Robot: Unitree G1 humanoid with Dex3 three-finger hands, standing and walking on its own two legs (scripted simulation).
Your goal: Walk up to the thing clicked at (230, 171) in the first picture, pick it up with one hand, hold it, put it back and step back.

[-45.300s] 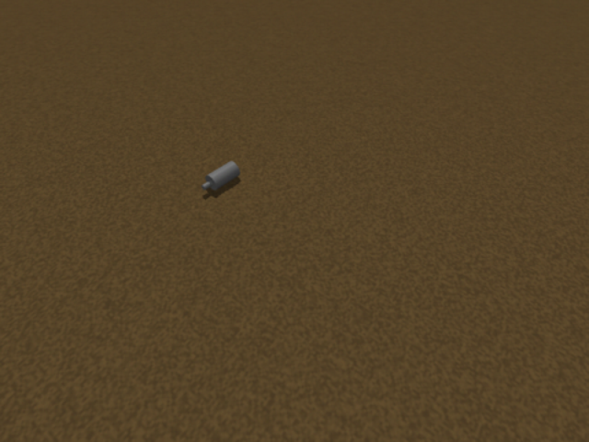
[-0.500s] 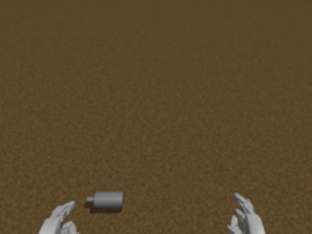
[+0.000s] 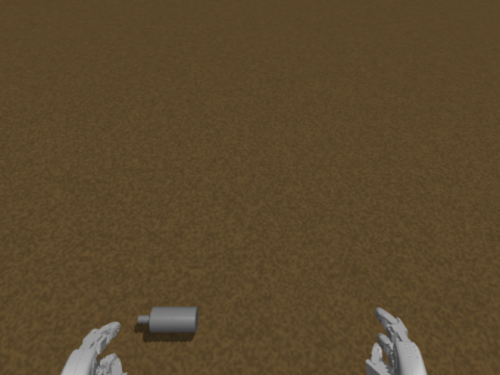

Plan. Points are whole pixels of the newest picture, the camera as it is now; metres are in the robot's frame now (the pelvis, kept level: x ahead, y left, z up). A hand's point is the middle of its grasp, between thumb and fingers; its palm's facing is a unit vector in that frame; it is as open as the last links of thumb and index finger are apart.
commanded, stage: home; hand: left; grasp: from above
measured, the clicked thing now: (167, 319) +0.45 +0.26 -0.67
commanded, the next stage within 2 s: stand in 0.08 s
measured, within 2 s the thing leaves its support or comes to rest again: neither
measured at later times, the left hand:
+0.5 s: hand out of the picture +0.10 +0.24 -0.10, palm faces +0.05 -0.93 -0.35, open 7.4 cm
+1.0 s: hand out of the picture +0.02 +0.24 -0.10, palm faces +0.07 -0.94 -0.34, open 7.4 cm
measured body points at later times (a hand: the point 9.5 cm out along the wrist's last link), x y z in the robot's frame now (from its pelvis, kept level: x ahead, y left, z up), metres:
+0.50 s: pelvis -0.01 +0.01 +0.04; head +0.01 +0.01 +0.49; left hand +0.09 +0.29 -0.07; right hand +0.10 -0.27 -0.08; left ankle -0.01 +0.12 -0.68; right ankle -0.02 -0.13 -0.68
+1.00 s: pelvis -0.02 +0.00 +0.06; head -0.02 +0.00 +0.51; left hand +0.02 +0.29 -0.07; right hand +0.06 -0.27 -0.08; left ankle -0.01 +0.12 -0.68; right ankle -0.02 -0.13 -0.68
